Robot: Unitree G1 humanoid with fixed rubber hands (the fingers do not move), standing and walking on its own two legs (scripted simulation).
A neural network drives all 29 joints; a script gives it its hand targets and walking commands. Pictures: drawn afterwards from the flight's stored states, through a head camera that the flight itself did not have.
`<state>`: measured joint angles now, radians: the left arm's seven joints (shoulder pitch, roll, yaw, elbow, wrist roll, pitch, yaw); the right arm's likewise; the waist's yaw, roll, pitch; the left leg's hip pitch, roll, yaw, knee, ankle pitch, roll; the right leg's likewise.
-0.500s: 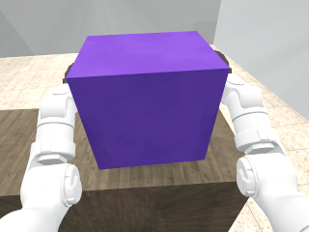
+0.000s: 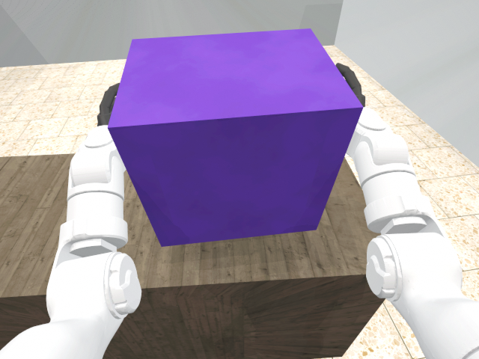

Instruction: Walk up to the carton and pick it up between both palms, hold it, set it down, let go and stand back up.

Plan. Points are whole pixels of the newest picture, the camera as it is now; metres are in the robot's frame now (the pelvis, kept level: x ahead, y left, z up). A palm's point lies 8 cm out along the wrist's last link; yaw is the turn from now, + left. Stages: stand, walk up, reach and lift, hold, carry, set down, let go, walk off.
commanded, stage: set down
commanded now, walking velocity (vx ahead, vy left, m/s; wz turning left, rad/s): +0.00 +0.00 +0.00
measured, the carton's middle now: (232, 143) +0.41 +0.01 +0.19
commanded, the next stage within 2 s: none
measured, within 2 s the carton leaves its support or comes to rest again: neither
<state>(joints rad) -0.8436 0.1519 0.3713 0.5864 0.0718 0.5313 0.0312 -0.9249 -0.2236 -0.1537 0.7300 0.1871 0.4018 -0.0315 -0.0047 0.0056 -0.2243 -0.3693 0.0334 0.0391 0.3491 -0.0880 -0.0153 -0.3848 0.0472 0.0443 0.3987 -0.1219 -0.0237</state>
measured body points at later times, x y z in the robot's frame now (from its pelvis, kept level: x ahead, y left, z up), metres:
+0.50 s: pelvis +0.02 +0.00 +0.00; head +0.00 -0.01 +0.45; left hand +0.41 +0.21 +0.17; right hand +0.44 -0.17 +0.19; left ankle +0.05 +0.14 -0.74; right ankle +0.04 -0.09 -0.74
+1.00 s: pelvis +0.03 -0.01 +0.00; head +0.04 -0.01 +0.45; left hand +0.43 +0.20 +0.14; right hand +0.46 -0.18 +0.15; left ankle +0.05 +0.14 -0.74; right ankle +0.04 -0.09 -0.74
